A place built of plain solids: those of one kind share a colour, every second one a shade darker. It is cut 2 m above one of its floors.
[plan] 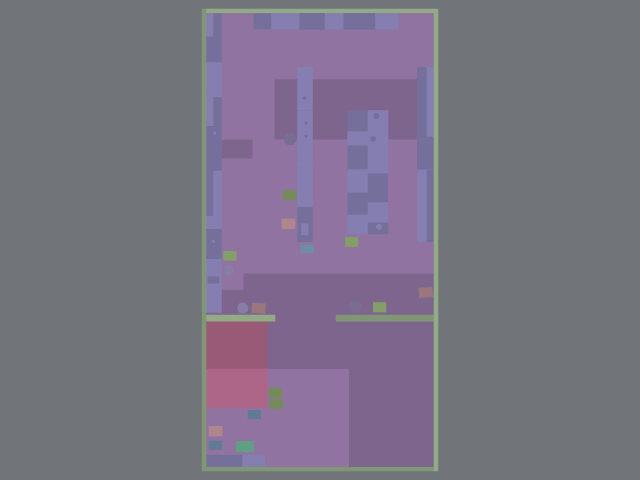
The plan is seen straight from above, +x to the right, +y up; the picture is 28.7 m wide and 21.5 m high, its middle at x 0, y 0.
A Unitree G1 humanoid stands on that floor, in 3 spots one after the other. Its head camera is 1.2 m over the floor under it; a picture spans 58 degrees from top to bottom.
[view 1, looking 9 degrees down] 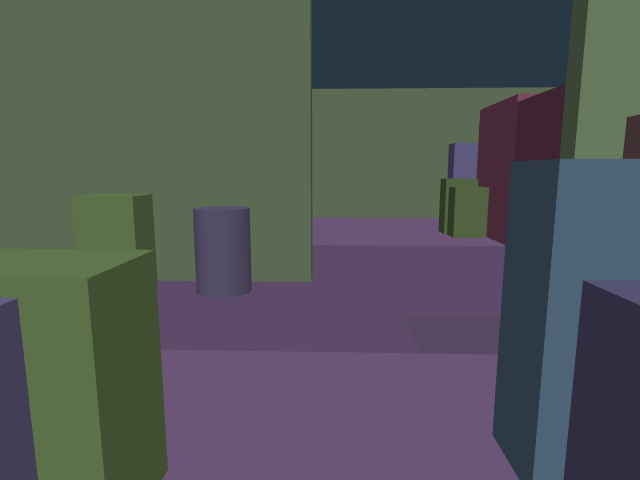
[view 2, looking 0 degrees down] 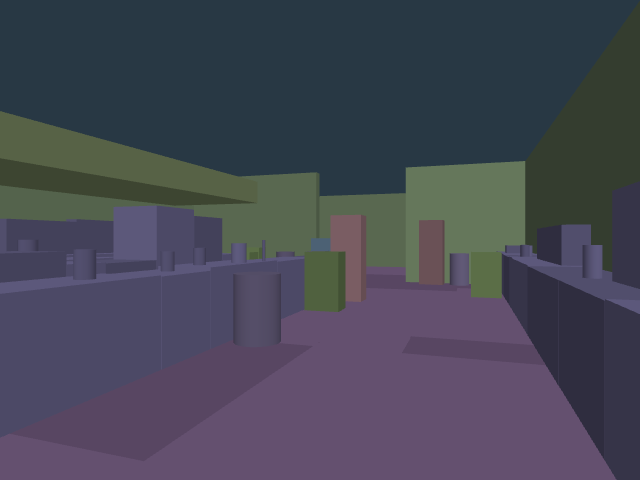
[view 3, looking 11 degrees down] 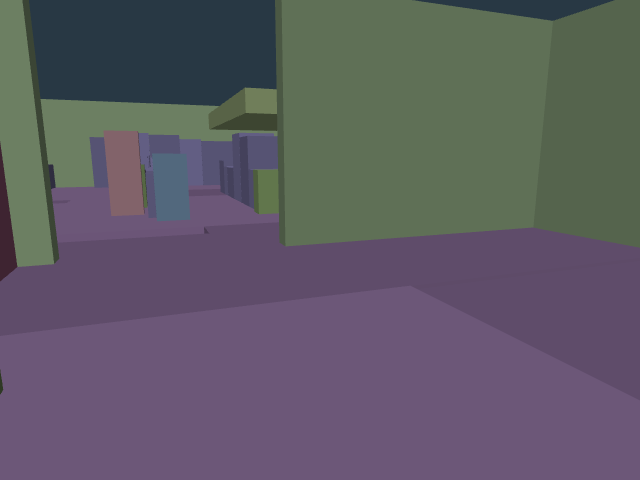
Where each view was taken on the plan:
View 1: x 0.45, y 1.26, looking -88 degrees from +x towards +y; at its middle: floor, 7.67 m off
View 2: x -3.70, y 9.11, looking -71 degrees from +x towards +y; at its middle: crate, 9.85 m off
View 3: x -0.90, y -9.14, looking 69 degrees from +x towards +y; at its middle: wall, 5.99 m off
